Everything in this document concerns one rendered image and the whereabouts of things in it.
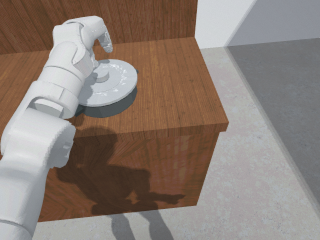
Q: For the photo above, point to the robot left upper arm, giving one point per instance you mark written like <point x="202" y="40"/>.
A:
<point x="40" y="141"/>

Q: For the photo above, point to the lid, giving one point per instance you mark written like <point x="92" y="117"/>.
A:
<point x="121" y="82"/>

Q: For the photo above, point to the table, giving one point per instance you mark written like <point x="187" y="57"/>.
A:
<point x="155" y="154"/>

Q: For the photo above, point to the left robot hand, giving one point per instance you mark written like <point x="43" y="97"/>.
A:
<point x="100" y="32"/>

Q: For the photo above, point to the robot left forearm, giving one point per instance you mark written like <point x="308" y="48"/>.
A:
<point x="59" y="85"/>

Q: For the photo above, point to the knob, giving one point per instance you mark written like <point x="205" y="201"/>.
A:
<point x="100" y="74"/>

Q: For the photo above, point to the pot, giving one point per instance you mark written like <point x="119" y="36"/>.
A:
<point x="108" y="110"/>

